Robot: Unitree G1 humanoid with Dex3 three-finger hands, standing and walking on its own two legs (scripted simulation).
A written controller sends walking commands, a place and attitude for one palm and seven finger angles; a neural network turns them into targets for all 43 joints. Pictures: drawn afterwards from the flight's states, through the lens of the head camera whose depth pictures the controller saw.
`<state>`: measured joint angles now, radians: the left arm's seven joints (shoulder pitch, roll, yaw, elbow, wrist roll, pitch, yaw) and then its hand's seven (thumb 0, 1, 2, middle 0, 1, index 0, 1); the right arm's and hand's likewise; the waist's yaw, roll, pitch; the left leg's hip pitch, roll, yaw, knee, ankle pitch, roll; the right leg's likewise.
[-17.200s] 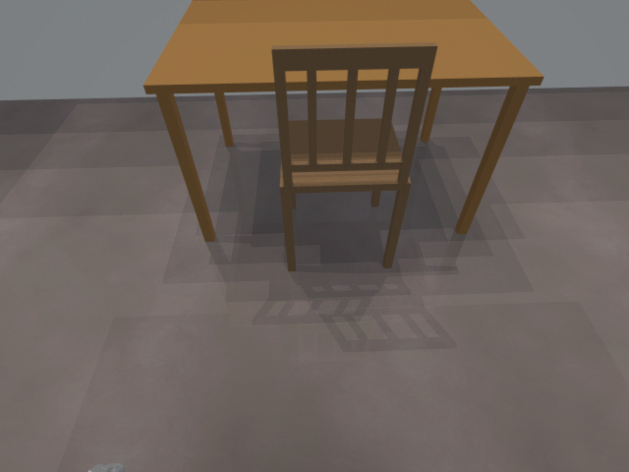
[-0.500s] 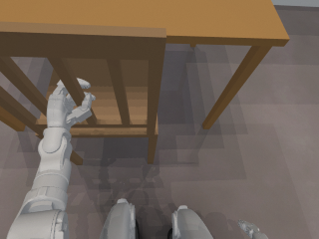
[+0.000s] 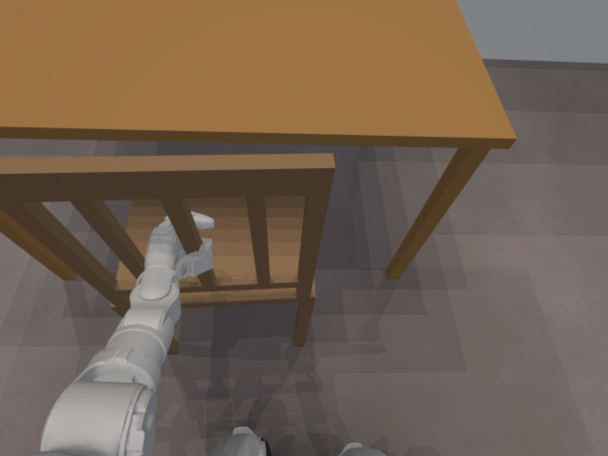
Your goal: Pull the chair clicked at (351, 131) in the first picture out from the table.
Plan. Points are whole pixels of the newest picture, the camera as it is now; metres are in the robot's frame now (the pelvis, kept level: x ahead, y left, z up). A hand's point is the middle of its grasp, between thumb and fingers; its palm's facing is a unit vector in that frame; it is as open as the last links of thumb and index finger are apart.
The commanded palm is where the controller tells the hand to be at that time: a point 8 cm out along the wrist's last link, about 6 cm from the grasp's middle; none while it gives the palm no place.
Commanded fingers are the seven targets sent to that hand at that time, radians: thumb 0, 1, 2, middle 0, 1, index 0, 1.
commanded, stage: step backward, pulling the chair out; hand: left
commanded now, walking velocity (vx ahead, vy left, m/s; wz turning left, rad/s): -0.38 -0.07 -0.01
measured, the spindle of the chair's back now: (193, 246) +0.42 +0.17 -0.07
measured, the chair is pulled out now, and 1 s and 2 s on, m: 0.06 0.22 0.30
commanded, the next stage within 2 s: none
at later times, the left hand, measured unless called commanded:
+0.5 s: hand (223, 324) +0.29 +0.11 -0.05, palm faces +0.04 -0.99 -0.15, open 5.4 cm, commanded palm +0.30 +0.16 -0.05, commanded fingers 0.00 0.90 0.90 -0.50 -1.45 -0.50 -1.45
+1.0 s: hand (214, 358) +0.25 +0.12 -0.05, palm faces +0.07 -0.98 -0.19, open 5.6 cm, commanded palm +0.25 +0.17 -0.05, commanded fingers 0.00 0.90 0.90 -0.50 -1.45 -0.50 -1.45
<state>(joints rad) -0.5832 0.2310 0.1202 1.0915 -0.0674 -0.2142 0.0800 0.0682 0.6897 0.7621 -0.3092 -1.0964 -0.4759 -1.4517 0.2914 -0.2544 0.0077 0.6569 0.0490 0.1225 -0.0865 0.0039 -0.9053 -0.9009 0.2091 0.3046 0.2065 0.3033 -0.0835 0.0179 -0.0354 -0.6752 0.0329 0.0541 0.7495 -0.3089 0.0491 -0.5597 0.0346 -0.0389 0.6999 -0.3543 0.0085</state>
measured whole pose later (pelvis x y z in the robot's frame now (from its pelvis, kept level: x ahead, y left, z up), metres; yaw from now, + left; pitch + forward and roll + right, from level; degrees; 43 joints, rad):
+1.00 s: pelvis -0.12 -0.02 +0.00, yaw -1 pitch -1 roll +0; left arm -0.52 0.19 0.07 1.08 -0.08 -0.22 0.10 0.05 0.61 0.82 -0.34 -1.19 -0.50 -1.45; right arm 0.19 -0.23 0.02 0.79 0.03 -0.07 -0.11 0.01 -0.90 -0.90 0.21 0.30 0.21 0.30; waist -0.04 0.03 0.19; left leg -0.58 0.00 0.00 0.98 -0.43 -0.03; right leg -0.46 -0.02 -0.09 0.67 -0.20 -0.05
